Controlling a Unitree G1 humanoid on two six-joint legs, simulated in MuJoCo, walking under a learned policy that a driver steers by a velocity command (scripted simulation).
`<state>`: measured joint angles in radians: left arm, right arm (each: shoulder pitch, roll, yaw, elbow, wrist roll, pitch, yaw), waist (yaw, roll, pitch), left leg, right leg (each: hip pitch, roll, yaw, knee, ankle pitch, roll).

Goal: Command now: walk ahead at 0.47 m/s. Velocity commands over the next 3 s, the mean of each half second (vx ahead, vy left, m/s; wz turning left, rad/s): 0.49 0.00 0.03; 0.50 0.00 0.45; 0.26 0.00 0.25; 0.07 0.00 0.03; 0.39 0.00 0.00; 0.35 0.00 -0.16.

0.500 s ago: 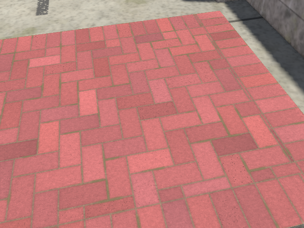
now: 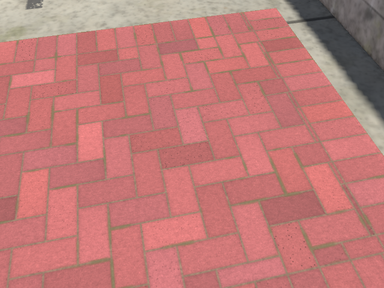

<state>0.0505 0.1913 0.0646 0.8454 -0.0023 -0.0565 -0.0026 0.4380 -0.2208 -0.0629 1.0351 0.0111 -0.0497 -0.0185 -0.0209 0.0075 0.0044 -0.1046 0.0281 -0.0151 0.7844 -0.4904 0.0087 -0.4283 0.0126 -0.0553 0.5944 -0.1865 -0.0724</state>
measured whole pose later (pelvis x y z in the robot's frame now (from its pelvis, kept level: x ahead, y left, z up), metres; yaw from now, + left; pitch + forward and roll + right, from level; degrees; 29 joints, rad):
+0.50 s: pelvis +0.23 +0.02 +0.04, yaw +0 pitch +4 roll +3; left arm 0.51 0.13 -0.04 1.11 0.01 0.00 0.04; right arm -0.02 -0.11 0.08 0.65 0.02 -0.06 0.06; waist 0.01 -0.02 -0.05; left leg -0.85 0.01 0.19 1.25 -0.48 0.13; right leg 0.00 -0.06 -0.04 0.27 -0.19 -0.05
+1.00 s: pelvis +0.49 +0.03 +0.17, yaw +16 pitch +4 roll -1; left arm -0.08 0.23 0.00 0.69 -0.03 -0.12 -0.03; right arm 0.52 -0.19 -0.03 0.92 0.02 -0.05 -0.02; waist -0.13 -0.04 -0.01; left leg -0.01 -0.07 -0.18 0.32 -0.37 0.06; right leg -0.56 0.01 0.04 0.45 0.01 0.00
